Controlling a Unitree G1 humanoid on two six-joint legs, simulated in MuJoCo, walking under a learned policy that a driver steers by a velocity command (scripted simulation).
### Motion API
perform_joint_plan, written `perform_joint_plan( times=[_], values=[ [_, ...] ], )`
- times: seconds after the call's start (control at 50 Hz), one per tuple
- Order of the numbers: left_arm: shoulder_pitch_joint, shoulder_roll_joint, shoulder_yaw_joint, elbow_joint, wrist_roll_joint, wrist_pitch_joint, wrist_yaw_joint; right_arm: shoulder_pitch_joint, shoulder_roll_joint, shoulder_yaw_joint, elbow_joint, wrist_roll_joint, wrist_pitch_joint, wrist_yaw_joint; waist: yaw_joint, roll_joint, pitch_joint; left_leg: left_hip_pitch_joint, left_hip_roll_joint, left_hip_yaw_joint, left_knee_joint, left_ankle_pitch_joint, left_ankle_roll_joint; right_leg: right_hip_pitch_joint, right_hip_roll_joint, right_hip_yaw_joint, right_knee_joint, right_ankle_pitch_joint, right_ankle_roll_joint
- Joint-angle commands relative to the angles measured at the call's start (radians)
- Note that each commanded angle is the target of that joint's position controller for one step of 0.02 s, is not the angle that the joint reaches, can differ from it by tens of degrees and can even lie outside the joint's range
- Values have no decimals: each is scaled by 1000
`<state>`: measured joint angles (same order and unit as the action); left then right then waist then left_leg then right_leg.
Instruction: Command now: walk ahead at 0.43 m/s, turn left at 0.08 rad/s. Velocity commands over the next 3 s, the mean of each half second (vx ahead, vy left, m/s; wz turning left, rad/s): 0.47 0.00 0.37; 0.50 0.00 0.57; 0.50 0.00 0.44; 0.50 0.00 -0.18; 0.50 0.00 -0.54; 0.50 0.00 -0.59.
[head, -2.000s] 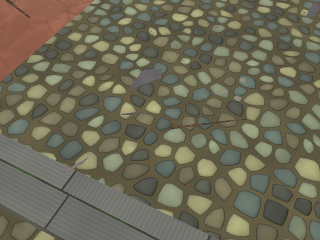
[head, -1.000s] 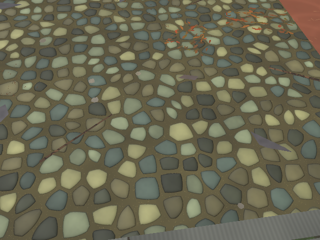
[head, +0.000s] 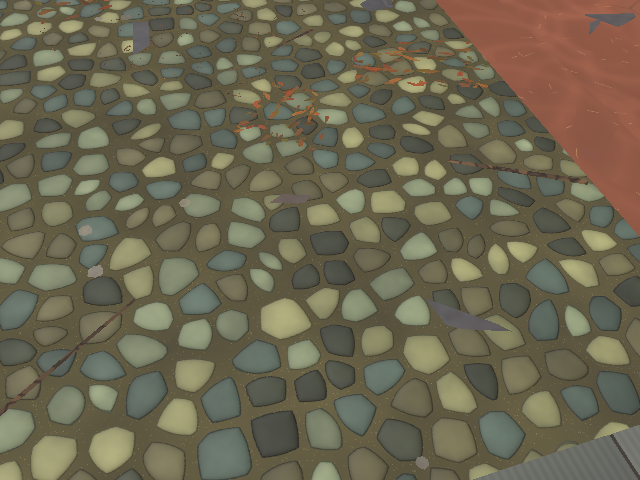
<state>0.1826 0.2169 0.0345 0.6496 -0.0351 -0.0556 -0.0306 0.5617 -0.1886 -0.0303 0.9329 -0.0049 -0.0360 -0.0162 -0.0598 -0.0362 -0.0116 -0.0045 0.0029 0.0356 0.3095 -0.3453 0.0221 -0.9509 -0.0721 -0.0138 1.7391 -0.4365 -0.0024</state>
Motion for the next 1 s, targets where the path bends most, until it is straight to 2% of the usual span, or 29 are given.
perform_joint_plan(
  times=[0.02,0.06,0.08,0.1,0.16,0.18,0.2,0.22,0.24,0.26,0.28,0.3,0.32,0.38,0.48,0.58,0.68,0.74,0.76,0.78,0.8,0.82,0.84,0.86,0.88,0.9,0.92,0.96,1.0],
  values=[
    [-179,-34,-52,-181,22,-20,-9,-44,-108,-4,-41,10,-5,-26,44,90,197,-106,231,-182,-200,145,183,-318,-75,-18,-33,57,31],
    [-256,-19,-69,-235,42,-38,-15,-63,-140,-11,-59,25,-5,-42,36,43,148,-293,179,-112,-291,185,168,30,-79,-68,-468,264,25],
    [-313,-43,-74,-259,38,-47,-15,-23,-176,-23,-46,46,-12,-44,13,89,126,-356,186,-120,-377,216,169,254,-50,-104,-627,296,13],
    [-289,-26,-61,-249,30,-54,-14,-20,-213,-25,-40,46,-22,-37,31,159,90,-300,209,-119,-362,443,174,362,2,-138,-637,272,-1],
    [35,126,13,-193,-6,-36,9,-11,-265,-31,-2,9,-4,-12,239,316,-124,36,229,-72,68,1332,92,593,130,-135,-815,130,-97],
    [170,196,38,-156,4,-21,13,-58,-248,-29,-20,14,-8,-8,309,306,-194,-46,209,-93,274,1289,53,782,83,-24,-899,202,-118],
    [301,304,71,-97,55,-15,18,-1,-114,-6,-68,12,-22,-8,262,-71,-363,-358,61,-104,677,788,7,1098,-178,433,-1062,33,-212],
    [341,308,58,-70,68,-18,14,28,-49,3,-72,15,-54,16,210,-317,-501,-469,-86,-252,985,-10,-3,1155,-326,895,-1419,-87,-244],
    [242,221,39,-74,64,-27,16,8,-74,-25,-71,41,-58,32,165,-219,-395,-589,-76,-320,1253,13,-14,1026,-377,931,-1490,-170,-230],
    [241,79,-23,33,94,-73,-22,-197,-113,-31,-98,-89,-86,88,159,-300,60,-814,-37,-272,1412,129,74,657,-224,577,-1336,-477,-207],
    [195,61,-18,66,71,-81,-24,-189,-56,-20,-106,-114,-90,85,109,-154,20,-801,2,-205,1459,148,104,560,-221,404,-1283,-303,-228],
    [114,1,-36,79,72,-77,-14,-199,5,7,-141,-99,-92,95,59,-2,-28,-787,27,-202,1481,185,124,532,-241,355,-1290,-147,-236],
    [69,-67,-57,100,75,-71,-1,-208,48,30,-155,-83,-81,108,16,0,-21,-780,64,-206,1444,239,150,487,-250,320,-1351,-51,-207],
    [42,-23,-50,154,89,-84,24,-270,-29,19,-187,-42,-47,133,1,-41,-1,-859,97,-170,1336,201,130,508,-260,187,-1496,20,-187],
    [30,50,-53,200,144,-106,38,-445,-102,1,-238,-44,-75,146,33,-6,-39,-858,119,-138,961,413,99,690,-190,-100,-1600,359,-182],
    [247,102,-38,289,135,-87,9,-576,-38,17,-241,-42,-39,151,121,0,27,-839,99,-48,544,396,61,982,-227,-198,-1624,582,-209],
    [246,109,-17,300,117,-77,5,-606,-50,5,-234,-53,-25,119,102,-24,71,-801,52,-20,358,243,71,1200,-263,-240,-1582,743,-205],
    [231,164,13,296,125,-60,25,-553,-98,-17,-220,-37,-41,104,47,-52,57,-643,-33,25,279,177,91,1225,-263,-296,-1446,1077,-183],
    [218,184,20,294,127,-53,29,-494,-126,-30,-207,-20,-54,96,8,-47,28,-516,-84,59,205,258,119,1187,-242,-326,-1348,1178,-169],
    [251,175,15,298,150,-55,25,-380,-169,-52,-179,-17,-68,75,-16,-49,-54,-258,-122,53,276,339,159,1042,-205,-337,-1182,1195,-131],
    [306,87,-14,265,167,-69,20,-166,-212,-72,-132,-25,-61,39,-45,56,-280,258,-37,-122,426,430,280,662,-144,-321,-880,978,-34],
    [280,55,-39,240,175,-78,-20,32,-246,-76,-71,-47,-47,18,-114,157,-397,576,142,-524,257,473,406,377,23,-254,-631,36,43],
    [90,73,-27,195,107,-74,-52,138,-244,-83,-4,-59,-58,28,-194,78,-273,568,212,-688,96,421,384,160,108,-36,-405,-78,26],
    [-39,74,-25,153,85,-84,-48,64,-264,-101,8,-43,-79,29,-190,106,-74,407,208,-607,52,384,331,12,55,79,-326,-24,0],
    [-76,117,-14,126,107,-92,-28,-8,-204,-82,15,-22,-91,33,-149,142,-54,241,201,-565,39,338,331,48,13,123,-322,1,-17],
    [-53,105,-13,123,128,-88,-8,-75,-108,-45,16,-15,-96,45,-73,106,-50,78,190,-526,22,328,329,133,-13,141,-367,47,-38],
    [-85,145,19,30,-41,-119,33,-258,-135,-50,-87,64,-74,41,72,59,12,-143,177,-613,-65,438,333,241,17,118,-423,97,-9],
    [18,143,19,71,-7,-115,42,-369,-153,-48,-151,38,-54,24,138,16,-7,-256,190,-517,-101,406,312,306,-31,130,-567,78,12],
    [-55,102,7,58,29,-99,43,-358,-202,-61,-180,20,-42,1,116,15,38,-436,118,-380,-116,440,269,407,-12,56,-812,207,41]
  ],
)
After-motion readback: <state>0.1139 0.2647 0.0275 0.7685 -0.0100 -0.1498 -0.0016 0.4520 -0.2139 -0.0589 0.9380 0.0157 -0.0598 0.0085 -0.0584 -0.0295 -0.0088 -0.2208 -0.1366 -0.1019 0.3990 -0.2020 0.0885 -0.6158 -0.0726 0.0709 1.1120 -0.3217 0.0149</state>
